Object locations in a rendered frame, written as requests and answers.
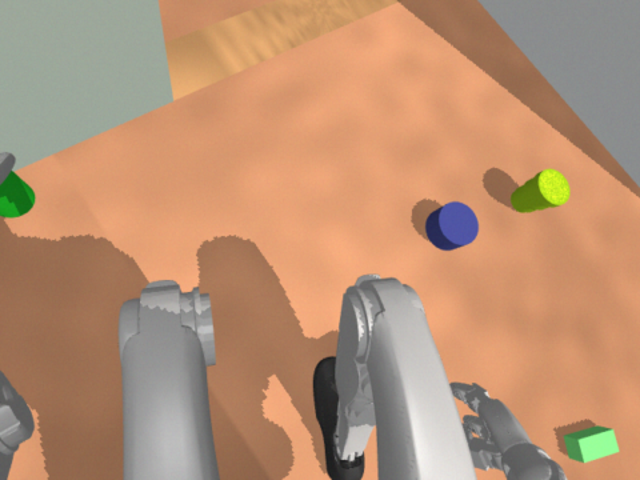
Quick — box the right robot foot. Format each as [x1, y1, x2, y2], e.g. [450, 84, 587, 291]
[313, 357, 365, 480]

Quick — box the left robot arm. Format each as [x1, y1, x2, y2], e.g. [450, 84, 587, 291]
[0, 371, 34, 480]

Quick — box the left robot hand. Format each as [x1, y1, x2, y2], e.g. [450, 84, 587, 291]
[0, 152, 16, 185]

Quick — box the right robot hand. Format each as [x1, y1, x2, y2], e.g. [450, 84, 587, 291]
[450, 382, 532, 471]

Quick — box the right robot arm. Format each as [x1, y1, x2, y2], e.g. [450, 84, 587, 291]
[501, 443, 567, 480]

